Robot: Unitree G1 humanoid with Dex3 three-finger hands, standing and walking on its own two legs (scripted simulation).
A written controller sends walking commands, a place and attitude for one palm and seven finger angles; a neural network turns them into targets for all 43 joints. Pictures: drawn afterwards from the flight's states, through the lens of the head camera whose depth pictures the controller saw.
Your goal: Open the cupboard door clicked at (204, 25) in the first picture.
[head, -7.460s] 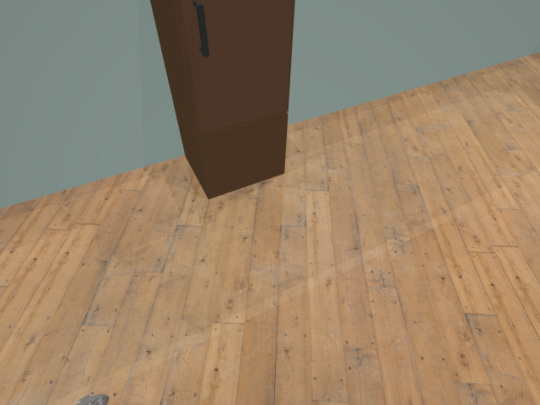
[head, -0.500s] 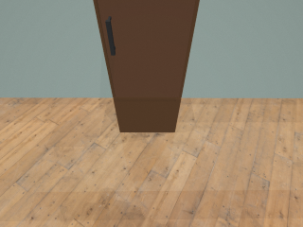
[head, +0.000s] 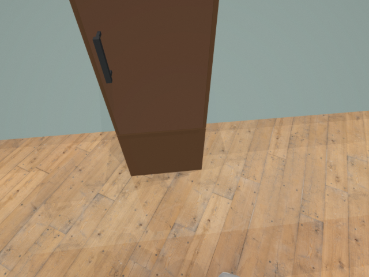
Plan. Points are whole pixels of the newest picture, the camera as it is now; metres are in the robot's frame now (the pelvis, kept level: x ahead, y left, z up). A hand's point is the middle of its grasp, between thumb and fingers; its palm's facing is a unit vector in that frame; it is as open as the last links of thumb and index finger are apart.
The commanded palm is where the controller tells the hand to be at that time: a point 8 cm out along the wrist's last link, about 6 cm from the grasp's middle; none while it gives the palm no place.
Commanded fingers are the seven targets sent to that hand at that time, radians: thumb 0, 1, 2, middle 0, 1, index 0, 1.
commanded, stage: take the last steps up to it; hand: left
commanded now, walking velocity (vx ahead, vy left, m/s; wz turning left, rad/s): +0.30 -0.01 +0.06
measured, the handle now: (104, 58) +0.76 +0.28 +0.08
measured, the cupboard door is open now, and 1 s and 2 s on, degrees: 0 0 0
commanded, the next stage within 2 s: come to a stop and stand still in 0.52 s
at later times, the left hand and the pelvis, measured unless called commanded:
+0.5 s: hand out of the picture +0.10 +0.17 -0.18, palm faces +0.15 -0.98 -0.13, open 7.3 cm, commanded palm none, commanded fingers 0.00 0.90 0.90 -0.20 -0.30 -0.20 -0.30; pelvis +0.16 +0.02 +0.00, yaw +3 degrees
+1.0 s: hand (125, 211) +0.32 +0.18 -0.16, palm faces +0.05 -0.96 -0.28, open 7.3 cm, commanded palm none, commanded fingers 0.00 0.90 0.90 -0.20 -0.30 -0.20 -0.30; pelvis +0.25 -0.01 +0.00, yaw +2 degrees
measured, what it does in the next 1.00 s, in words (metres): walks ahead: right foot, then left foot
